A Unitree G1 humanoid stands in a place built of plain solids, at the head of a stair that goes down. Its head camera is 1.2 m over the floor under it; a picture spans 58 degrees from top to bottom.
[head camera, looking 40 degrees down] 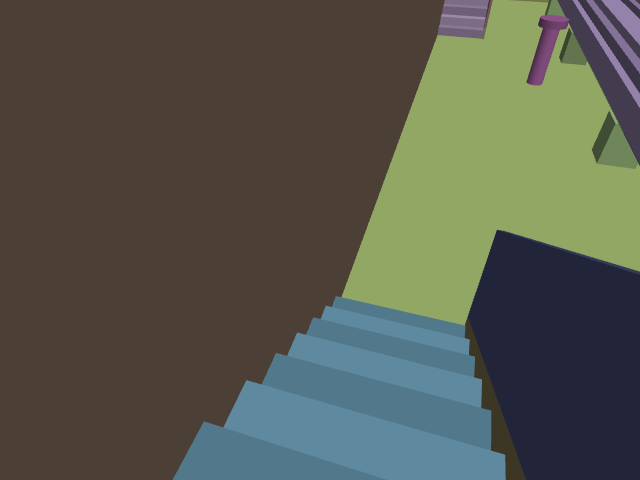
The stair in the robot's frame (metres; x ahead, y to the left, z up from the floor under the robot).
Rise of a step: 0.20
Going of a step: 0.29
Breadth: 1.03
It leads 17 degrees to the right of straight ahead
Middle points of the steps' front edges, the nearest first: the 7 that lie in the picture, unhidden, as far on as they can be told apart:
0.57 -0.10 -0.20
0.85 -0.18 -0.40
1.13 -0.27 -0.61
1.42 -0.36 -0.81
1.70 -0.45 -1.01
1.98 -0.53 -1.21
2.26 -0.62 -1.41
